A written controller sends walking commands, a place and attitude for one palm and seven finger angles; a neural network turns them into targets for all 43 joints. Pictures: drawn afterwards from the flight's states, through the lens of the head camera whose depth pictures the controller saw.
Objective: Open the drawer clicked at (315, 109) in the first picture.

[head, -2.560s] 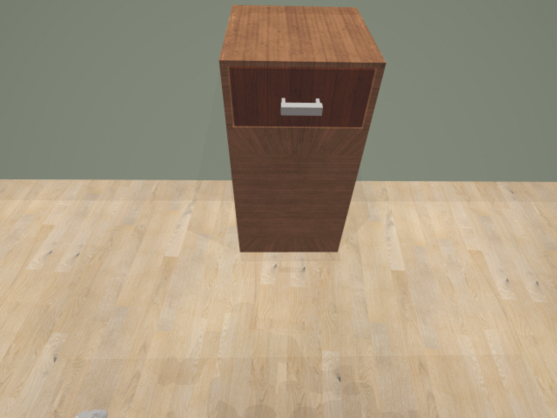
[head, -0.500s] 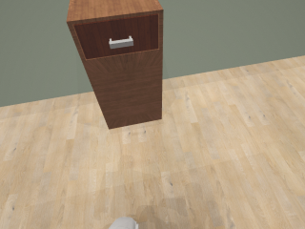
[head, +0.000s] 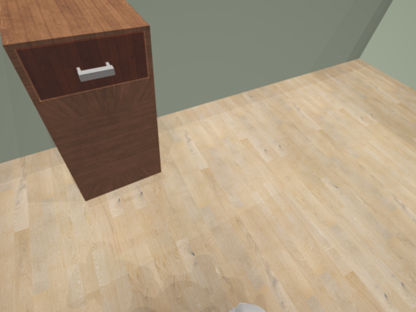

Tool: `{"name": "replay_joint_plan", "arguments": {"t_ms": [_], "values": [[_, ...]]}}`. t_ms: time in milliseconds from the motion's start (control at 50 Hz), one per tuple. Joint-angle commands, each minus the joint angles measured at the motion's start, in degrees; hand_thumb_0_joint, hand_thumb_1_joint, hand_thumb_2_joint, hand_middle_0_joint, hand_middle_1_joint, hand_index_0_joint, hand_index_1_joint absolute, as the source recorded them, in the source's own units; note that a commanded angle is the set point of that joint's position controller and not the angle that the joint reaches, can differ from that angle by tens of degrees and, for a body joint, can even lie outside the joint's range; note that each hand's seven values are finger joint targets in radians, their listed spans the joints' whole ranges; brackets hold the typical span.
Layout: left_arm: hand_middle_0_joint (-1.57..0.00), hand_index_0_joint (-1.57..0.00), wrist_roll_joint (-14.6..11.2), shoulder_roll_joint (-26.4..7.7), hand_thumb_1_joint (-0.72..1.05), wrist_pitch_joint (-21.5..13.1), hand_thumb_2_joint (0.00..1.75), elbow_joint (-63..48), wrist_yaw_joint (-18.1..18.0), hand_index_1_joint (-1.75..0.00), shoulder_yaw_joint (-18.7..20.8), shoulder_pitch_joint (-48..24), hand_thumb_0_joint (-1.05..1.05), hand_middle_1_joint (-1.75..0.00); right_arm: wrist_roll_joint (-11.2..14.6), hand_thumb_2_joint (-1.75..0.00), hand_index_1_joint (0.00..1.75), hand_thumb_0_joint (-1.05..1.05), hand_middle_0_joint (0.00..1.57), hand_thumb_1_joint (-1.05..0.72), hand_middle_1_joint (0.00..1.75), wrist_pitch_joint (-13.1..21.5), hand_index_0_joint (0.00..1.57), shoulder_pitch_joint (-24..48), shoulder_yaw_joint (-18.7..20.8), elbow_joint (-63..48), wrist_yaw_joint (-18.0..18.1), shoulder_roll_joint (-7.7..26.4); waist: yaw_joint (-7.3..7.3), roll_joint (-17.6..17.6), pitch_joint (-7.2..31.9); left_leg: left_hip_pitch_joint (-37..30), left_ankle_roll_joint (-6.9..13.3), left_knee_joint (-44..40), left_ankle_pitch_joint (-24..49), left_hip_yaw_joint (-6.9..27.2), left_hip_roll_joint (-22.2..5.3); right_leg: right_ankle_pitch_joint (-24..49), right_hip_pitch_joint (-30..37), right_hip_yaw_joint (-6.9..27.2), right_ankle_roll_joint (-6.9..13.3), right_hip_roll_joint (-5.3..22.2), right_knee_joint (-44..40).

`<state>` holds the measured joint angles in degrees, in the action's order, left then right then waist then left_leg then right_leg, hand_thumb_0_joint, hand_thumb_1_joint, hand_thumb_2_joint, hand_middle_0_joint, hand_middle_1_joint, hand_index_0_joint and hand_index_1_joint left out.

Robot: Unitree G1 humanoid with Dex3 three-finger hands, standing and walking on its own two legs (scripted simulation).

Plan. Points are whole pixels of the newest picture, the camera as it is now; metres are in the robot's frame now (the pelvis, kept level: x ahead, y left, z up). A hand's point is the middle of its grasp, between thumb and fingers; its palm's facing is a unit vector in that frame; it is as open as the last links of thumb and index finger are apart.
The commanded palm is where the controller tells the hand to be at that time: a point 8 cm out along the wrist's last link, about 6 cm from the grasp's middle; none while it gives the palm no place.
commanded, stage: walk to a spot facing it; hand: left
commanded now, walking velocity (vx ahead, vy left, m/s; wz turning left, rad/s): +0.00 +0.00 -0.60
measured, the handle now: (95, 70) +0.82 +0.46 -0.02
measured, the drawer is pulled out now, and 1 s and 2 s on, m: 0.00 0.00 0.00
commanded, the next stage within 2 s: turn to face it in 1.14 s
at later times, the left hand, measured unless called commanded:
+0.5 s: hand out of the picture +0.14 +0.13 -0.16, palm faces -0.28 -0.94 -0.21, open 7.4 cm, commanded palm none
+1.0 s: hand (180, 235) +0.33 +0.09 -0.17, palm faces -0.56 -0.82 -0.15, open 7.4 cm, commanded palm none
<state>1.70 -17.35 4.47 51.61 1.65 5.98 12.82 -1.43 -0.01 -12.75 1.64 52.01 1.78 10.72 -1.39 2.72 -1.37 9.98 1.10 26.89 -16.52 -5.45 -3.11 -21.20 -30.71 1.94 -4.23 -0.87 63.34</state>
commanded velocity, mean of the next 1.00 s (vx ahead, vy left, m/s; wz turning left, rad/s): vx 0.24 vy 0.00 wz -0.59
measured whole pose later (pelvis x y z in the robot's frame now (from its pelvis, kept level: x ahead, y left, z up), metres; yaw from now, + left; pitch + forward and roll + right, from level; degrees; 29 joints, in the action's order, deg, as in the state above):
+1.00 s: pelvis +0.17 -0.03 +0.00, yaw -37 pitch +0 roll -2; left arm 2.4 -12.9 3.1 55.2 2.7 5.9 12.9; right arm -1.2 4.1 -25.7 1.6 60.1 1.5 6.5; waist 0.7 2.6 -1.4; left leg 1.2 1.0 20.1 -18.3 -18.6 -4.8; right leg -7.7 -38.0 -2.8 -2.3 5.3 62.6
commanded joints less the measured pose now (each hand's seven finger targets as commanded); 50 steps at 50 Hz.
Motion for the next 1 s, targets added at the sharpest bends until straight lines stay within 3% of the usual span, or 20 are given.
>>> {"name": "replay_joint_plan", "arguments": {"t_ms": [0, 120, 160, 180, 200, 220, 240, 280, 340, 500, 540, 580, 600, 620, 640, 680, 720, 760, 840, 980], "values": [[-0.20, -0.20, -0.4, -0.4, 0.90, -1.1, 0.90, -5.8, 0.7, -0.30, -0.5, -5.8, 0.00, -0.30, 0.1, -0.90, 0.30, 0.00, 0.20, -0.90, 0.30, 1.2, 0.20, -3.5, 3.4, -2.7, 0.6, 11.9, 3.15, -12.0, -0.9, -5.8, 7.8, -7.7, 24.1, 6.7, -15.0, -1.6, -2.6, -3.0, -0.4, 3.2, -8.6], [-0.20, -0.20, -0.5, 0.0, 0.90, -2.0, 0.90, -6.1, 0.6, -0.30, -0.9, -7.3, 0.00, -0.30, -0.2, -0.90, 0.30, 0.00, 0.20, -0.90, 0.30, 0.7, 0.20, -5.1, 4.4, -1.2, -0.1, 13.7, 4.05, -14.7, 0.6, -4.3, 5.9, -2.4, 30.1, 2.4, -16.5, -2.7, 7.8, -7.0, 2.0, 1.5, -21.9], [-0.20, -0.20, -0.5, -0.7, 0.90, -2.7, 0.90, -5.1, 0.4, -0.30, -0.6, -3.7, 0.00, -0.30, 0.0, -0.90, 0.30, 0.00, 0.20, -0.90, 0.30, 0.6, 0.20, -4.7, 4.4, -1.1, -0.3, 13.8, 1.86, -13.2, 2.7, -2.8, 2.7, 3.9, 29.3, -1.0, -15.5, 5.2, 15.6, -7.9, 3.1, 0.8, -32.4], [-0.20, -0.20, -0.4, -3.4, 0.90, -3.5, 0.90, -3.8, 0.0, -0.30, -0.1, 0.5, 0.00, -0.30, 0.5, -0.90, 0.30, 0.00, 0.20, -0.90, 0.30, 0.5, 0.20, -5.2, 4.2, -1.4, -0.6, 12.9, -0.26, -8.7, 5.3, 3.0, -0.7, 13.3, 24.7, -4.0, -14.1, 13.4, 26.1, -4.5, 4.7, 3.8, -39.5], [-0.20, -0.20, 0.0, -10.2, 0.90, -4.3, 0.90, -2.4, -0.8, -0.30, 1.2, 5.3, 0.00, -0.30, 0.8, -0.90, 0.30, 0.00, 0.20, -0.90, 0.30, 0.3, 0.20, -5.7, 2.9, -3.3, -1.1, 8.6, -2.02, 9.9, 9.2, 19.0, -4.4, 26.7, -3.3, -8.0, -7.5, 26.2, 39.6, 13.6, 10.3, 17.9, -42.7], [-0.20, -0.20, -1.1, -12.8, 0.90, -4.0, 0.90, -1.9, -1.5, -0.30, 1.7, 8.4, 0.00, -0.30, 0.3, -0.90, 0.30, 0.00, 0.20, -0.90, 0.30, -0.3, 0.20, -1.8, 2.5, -5.7, -0.7, 8.0, -3.98, 12.3, 9.0, 26.3, -5.3, 36.6, -20.3, -1.3, -3.9, 36.1, 37.1, 22.4, 15.4, 25.4, -42.9], [-0.20, -0.20, -1.1, -11.6, 0.90, -3.6, 0.90, -1.8, -2.1, -0.30, 1.9, 8.3, 0.00, -0.30, 0.5, -0.90, 0.30, 0.00, 0.20, -0.90, 0.30, -0.7, 0.20, 1.4, 2.5, -6.0, -0.4, 8.6, -4.88, 12.0, 8.5, 27.5, -4.4, 38.7, -18.7, 3.7, -5.0, 18.5, 33.2, 22.5, 16.7, 22.0, -45.5], [-0.20, -0.20, -0.8, -8.2, 0.90, -3.5, 0.90, -3.1, -2.1, -0.30, 0.9, 1.8, 0.00, -0.30, -0.1, -0.90, 0.30, 0.00, 0.20, -0.90, 0.30, -0.9, 0.20, 4.3, 3.1, -5.6, -1.3, 9.7, -2.38, 7.1, -0.1, 28.8, -4.5, 39.4, -10.5, 4.3, -5.7, -5.6, 23.7, 20.7, 15.7, 17.7, -50.4], [-0.20, -0.20, -0.4, -6.7, 0.90, -4.8, 0.90, -3.8, -1.7, -0.30, 0.2, -1.4, 0.00, -0.30, -0.5, -0.90, 0.30, 0.00, 0.20, -0.90, 0.30, -0.7, 0.20, -0.7, 3.3, -3.3, -2.3, 8.3, 1.19, 5.2, -0.1, 22.7, -5.5, 34.0, -3.7, 1.9, -4.7, -6.0, 17.9, 14.4, 13.4, 13.2, -51.2], [-0.20, -0.20, -0.2, -6.9, 0.90, -6.1, 0.90, -1.6, -1.3, -0.30, 0.4, 4.0, 0.00, -0.30, 0.1, -0.90, 0.30, 0.00, 0.20, -0.90, 0.30, 1.4, 0.20, 3.4, 3.1, -6.0, -2.7, 7.2, -0.50, 6.7, -1.0, 18.6, -5.2, 17.8, -3.1, 1.9, -1.4, -5.2, 18.1, 19.1, 14.5, 12.0, -50.9], [-0.20, -0.20, -0.1, -7.2, 0.90, -5.8, 0.90, -2.1, -1.3, -0.30, 0.7, 2.6, 0.00, -0.30, 0.4, -0.90, 0.30, 0.00, 0.20, -0.90, 0.30, 2.1, 0.20, 1.1, 3.1, -5.9, -2.4, 6.8, 0.74, 7.0, -0.8, 10.8, -4.5, 11.5, -3.8, 1.5, -0.1, -5.0, 14.3, 19.6, 14.2, 11.4, -48.7], [-0.20, -0.20, -0.4, -5.2, 0.90, -5.5, 0.90, -2.5, -1.1, -0.30, 0.5, 0.2, 0.00, -0.30, 0.6, -0.90, 0.30, 0.00, 0.20, -0.90, 0.30, 2.9, 0.20, -6.7, 3.2, -3.4, -1.4, 7.9, 4.69, 2.5, 0.4, -5.8, -4.4, 0.5, 0.4, 0.8, 0.7, -5.7, 4.9, 16.5, 11.2, 6.7, -41.3], [-0.20, -0.20, -0.6, -1.5, 0.90, -5.1, 0.90, -3.4, -0.7, -0.30, -0.2, 0.3, 0.00, -0.30, 0.3, -0.90, 0.30, 0.00, 0.20, -0.90, 0.30, 3.3, 0.20, -13.0, 4.1, -1.4, -0.5, 11.8, 7.32, -8.8, 2.7, -15.8, -3.0, -6.0, -9.9, 9.1, -6.8, -7.4, -3.2, 11.8, 8.7, 1.1, -29.1], [-0.20, -0.20, -1.0, 2.5, 0.90, -5.1, 0.90, -4.4, -0.1, -0.30, -0.9, 0.9, 0.00, -0.30, -0.4, -0.90, 0.30, 0.00, 0.20, -0.90, 0.30, 3.1, 0.20, -18.5, 5.2, -0.6, -0.3, 18.0, 8.91, -25.7, 3.2, -17.4, 0.9, -15.6, -27.1, 28.7, -22.2, -13.4, -11.9, 1.5, 5.5, -5.2, -9.5], [-0.20, -0.20, -0.5, 0.1, 0.90, -5.3, 0.90, -5.7, 0.0, -0.30, -0.1, -1.2, 0.00, -0.30, -0.4, -0.90, 0.30, 0.00, 0.20, -0.90, 0.30, 3.0, 0.20, -15.7, 4.5, -1.3, -0.3, 17.3, 7.48, -20.9, -0.6, -8.2, 4.3, -21.6, -36.5, 36.0, -27.5, -10.3, -13.2, 1.8, 5.3, -0.2, -1.4], [-0.20, -0.20, 0.2, -0.8, 0.90, -4.9, 0.90, -3.3, 1.1, -0.30, 0.8, -1.6, 0.00, -0.30, -0.2, -0.90, 0.30, 0.00, 0.20, -0.90, 0.30, 3.6, 0.20, -8.4, 2.9, -2.0, -0.3, 11.3, 3.66, -11.3, -7.4, 1.9, 2.4, -22.6, -29.5, 25.9, -22.1, -0.2, -11.6, 0.8, 4.7, 3.5, 6.1], [-0.20, -0.20, 0.4, 1.2, 0.90, -4.3, 0.90, -0.7, 1.8, -0.30, 0.5, 2.9, 0.00, -0.30, 0.3, -0.90, 0.30, 0.00, 0.20, -0.90, 0.30, 4.5, 0.20, -5.2, 2.1, -1.7, 0.1, 8.2, 0.90, -11.3, -5.1, 1.3, -0.2, -19.7, -14.0, 12.1, -17.0, 7.4, -8.6, -0.6, 3.6, 4.7, 7.1], [-0.20, -0.20, 0.4, 2.5, 0.90, -3.6, 0.90, 0.0, 1.6, -0.30, 0.5, 4.2, 0.00, -0.30, 0.5, -0.90, 0.30, 0.00, 0.20, -0.90, 0.30, 5.1, 0.20, -7.4, 1.9, -0.3, 0.3, 6.7, 0.64, -11.2, -4.0, -0.3, -0.5, -18.5, -4.8, 5.4, -15.2, 11.1, -8.9, -0.8, 2.9, 4.8, 8.1], [-0.20, -0.20, 0.5, 3.9, 0.90, -3.1, 0.90, -0.3, 1.4, -0.30, 0.3, 1.8, 0.00, -0.30, 0.8, -0.90, 0.30, 0.00, 0.20, -0.90, 0.30, 5.5, 0.20, -12.3, 1.8, 2.7, 0.5, 4.8, 1.41, -8.9, -3.9, -6.3, -0.5, -16.6, 8.5, -0.3, -15.1, 14.4, -13.8, -2.1, 2.0, 5.5, 7.0], [-0.20, -0.20, 0.4, 5.8, 0.90, -3.4, 0.90, -3.1, 1.8, -0.30, -1.0, -10.1, 0.00, -0.30, 0.1, -0.90, 0.30, 0.00, 0.20, -0.90, 0.30, 5.1, 0.20, -18.8, 1.8, 7.1, 0.4, 4.2, 4.55, -9.2, -7.3, -13.3, 4.5, -14.6, 20.2, -5.5, -17.6, 12.7, -16.7, -7.2, 2.3, 7.3, -8.2]]}}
